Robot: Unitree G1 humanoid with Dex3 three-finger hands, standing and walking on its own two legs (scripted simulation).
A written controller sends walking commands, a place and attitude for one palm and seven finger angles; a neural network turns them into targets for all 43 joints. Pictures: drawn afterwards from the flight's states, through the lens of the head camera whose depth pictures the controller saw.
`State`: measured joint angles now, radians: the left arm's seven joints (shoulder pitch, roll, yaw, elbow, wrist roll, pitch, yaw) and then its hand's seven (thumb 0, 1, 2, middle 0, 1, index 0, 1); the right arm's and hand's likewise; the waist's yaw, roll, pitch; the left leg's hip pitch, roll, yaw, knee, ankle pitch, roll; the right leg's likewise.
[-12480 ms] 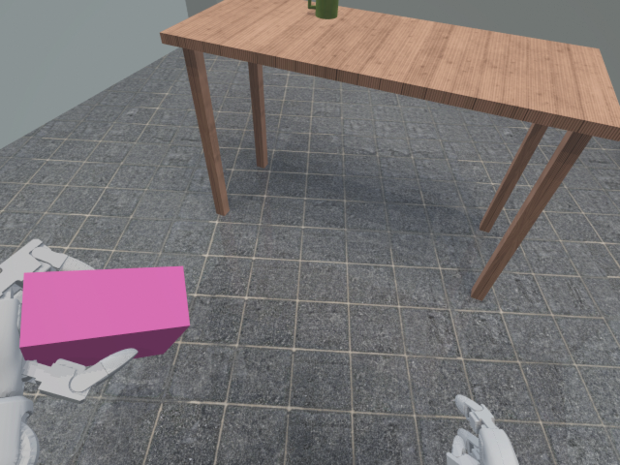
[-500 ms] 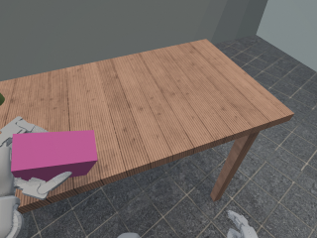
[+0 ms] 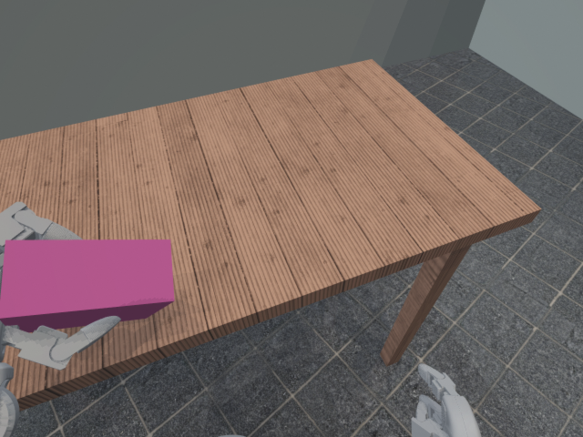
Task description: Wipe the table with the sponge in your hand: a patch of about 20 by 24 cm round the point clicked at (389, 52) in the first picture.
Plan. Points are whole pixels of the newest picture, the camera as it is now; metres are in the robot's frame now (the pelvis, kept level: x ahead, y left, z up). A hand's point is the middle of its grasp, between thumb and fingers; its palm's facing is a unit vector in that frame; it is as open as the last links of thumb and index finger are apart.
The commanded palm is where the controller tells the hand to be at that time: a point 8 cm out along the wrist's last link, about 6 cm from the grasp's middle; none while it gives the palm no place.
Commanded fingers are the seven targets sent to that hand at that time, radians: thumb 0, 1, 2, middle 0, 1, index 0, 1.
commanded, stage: come to a stop and stand still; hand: left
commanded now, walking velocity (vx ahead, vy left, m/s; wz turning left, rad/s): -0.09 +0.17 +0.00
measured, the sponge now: (114, 286) +0.23 +0.20 +0.16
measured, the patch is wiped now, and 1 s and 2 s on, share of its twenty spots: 0.00 0.00 0.00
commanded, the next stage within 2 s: look again from close up in 1.16 s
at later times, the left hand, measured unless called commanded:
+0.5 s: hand (12, 233) +0.25 +0.29 +0.21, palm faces +0.50 -0.75 -0.44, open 10.1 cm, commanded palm +0.17 +0.28 +0.19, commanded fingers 0.00 0.10 1.30 -1.20 -1.60 -1.20 -1.60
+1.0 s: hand (8, 255) +0.24 +0.30 +0.19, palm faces +0.38 -0.86 -0.33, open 10.1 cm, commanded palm +0.18 +0.34 +0.19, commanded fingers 0.00 0.10 1.30 -1.20 -1.60 -1.20 -1.60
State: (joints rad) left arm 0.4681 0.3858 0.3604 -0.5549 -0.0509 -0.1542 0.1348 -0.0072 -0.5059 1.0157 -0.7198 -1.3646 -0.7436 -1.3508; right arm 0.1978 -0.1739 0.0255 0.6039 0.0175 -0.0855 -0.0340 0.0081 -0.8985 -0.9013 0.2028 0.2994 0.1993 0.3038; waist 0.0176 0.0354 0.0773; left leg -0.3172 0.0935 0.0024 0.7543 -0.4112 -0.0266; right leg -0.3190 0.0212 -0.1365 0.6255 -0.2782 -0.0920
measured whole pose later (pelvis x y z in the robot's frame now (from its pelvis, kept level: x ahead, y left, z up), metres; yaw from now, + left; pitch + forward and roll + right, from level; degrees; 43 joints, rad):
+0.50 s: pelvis +0.00 +0.00 +0.01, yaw -1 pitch -1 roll +0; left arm 0.19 0.49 0.46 -0.32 -0.04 -0.23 0.13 -0.01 -0.51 1.02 -0.72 -1.36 -0.74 -1.35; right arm 0.17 -0.24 -0.01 0.59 0.02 -0.12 -0.03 0.01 -0.90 -0.90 0.20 0.30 0.20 0.30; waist 0.07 -0.01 0.09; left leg -0.25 0.01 0.04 0.52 -0.25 0.00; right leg -0.27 0.05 -0.12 0.47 -0.19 -0.09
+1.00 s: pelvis +0.01 +0.07 +0.02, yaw -3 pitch -2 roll -1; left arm 0.35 0.34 0.36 -0.45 -0.03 -0.24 0.10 -0.01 -0.51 1.02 -0.72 -1.36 -0.74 -1.35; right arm 0.21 -0.19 0.03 0.59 0.00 -0.16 0.01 0.01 -0.90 -0.90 0.20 0.30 0.20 0.30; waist 0.04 -0.03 0.06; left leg -0.19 -0.05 0.09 0.47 -0.26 0.09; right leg -0.23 -0.01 -0.06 0.44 -0.18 0.00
